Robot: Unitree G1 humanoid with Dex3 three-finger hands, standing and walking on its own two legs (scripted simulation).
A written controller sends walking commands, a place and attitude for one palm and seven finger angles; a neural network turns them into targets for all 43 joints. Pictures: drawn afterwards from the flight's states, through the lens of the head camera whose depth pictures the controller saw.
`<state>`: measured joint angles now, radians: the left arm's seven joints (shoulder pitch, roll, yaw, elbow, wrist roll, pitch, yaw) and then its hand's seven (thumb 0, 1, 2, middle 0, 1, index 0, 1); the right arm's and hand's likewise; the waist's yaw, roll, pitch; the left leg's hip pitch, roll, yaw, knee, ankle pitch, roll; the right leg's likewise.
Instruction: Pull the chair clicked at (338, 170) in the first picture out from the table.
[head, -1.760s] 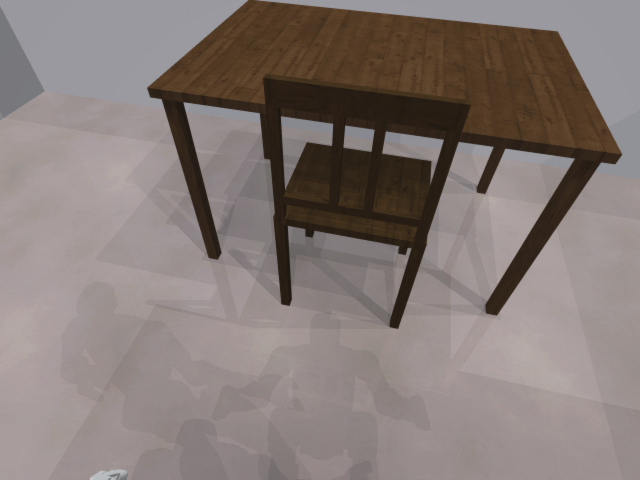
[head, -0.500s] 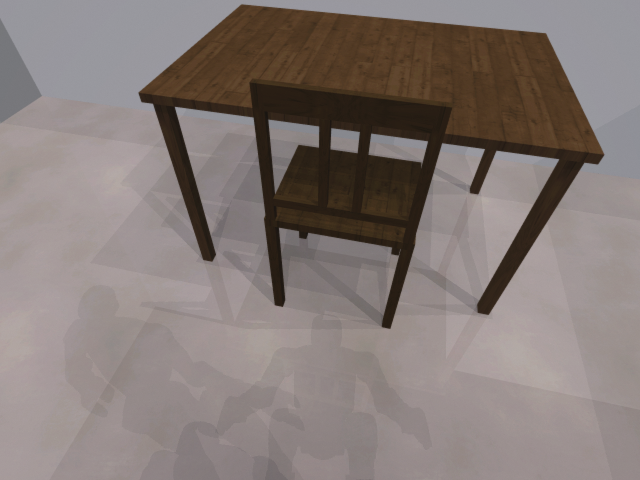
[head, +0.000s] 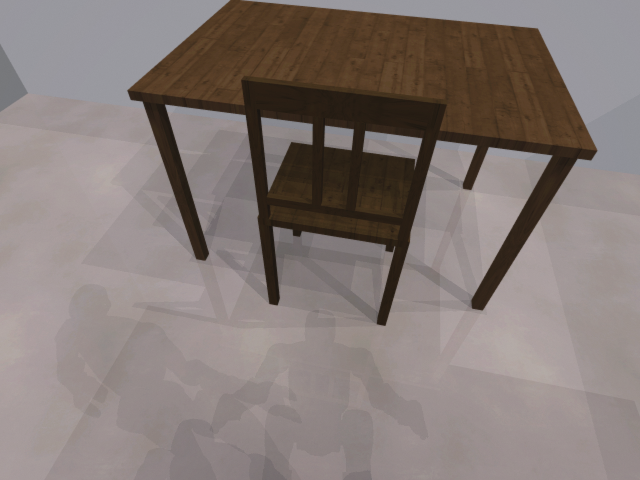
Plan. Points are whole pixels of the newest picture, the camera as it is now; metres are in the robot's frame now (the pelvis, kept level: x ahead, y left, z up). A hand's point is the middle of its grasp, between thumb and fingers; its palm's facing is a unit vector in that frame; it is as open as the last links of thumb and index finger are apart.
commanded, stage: turn to face it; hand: left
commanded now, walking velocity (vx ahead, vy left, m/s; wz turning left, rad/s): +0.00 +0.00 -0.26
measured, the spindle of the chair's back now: (318, 163) +0.83 +0.06 -0.10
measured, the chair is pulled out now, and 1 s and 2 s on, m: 0.00 0.00 0.00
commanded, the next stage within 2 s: take the last steps up to it in 0.14 s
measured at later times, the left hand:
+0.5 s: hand out of the picture +0.04 +0.18 -0.19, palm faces -0.07 -0.98 -0.21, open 7.4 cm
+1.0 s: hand out of the picture +0.15 +0.21 -0.20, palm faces -0.08 -0.99 -0.12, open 7.4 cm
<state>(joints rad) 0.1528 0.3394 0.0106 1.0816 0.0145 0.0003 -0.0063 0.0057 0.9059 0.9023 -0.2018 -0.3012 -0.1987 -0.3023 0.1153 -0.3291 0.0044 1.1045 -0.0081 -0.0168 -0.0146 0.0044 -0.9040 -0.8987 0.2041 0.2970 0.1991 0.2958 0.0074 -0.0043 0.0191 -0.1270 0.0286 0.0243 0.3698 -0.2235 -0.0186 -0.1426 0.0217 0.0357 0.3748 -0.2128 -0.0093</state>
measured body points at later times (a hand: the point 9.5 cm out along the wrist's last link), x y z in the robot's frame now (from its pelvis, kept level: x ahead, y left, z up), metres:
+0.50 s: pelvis +0.02 -0.01 -0.02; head +0.01 -0.02 +0.43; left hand +0.05 +0.23 -0.17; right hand -0.03 -0.25 -0.18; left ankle -0.02 +0.13 -0.74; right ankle -0.01 -0.11 -0.75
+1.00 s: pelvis +0.18 +0.04 -0.01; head +0.19 +0.08 +0.44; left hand +0.16 +0.26 -0.19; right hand +0.22 -0.20 -0.14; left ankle +0.22 +0.11 -0.75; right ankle +0.09 -0.08 -0.66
